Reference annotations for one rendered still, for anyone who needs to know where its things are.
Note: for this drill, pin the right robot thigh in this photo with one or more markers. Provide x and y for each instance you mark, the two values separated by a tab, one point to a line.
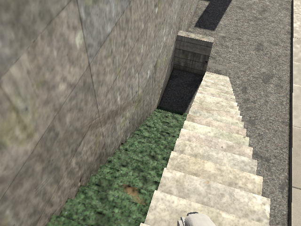
197	219

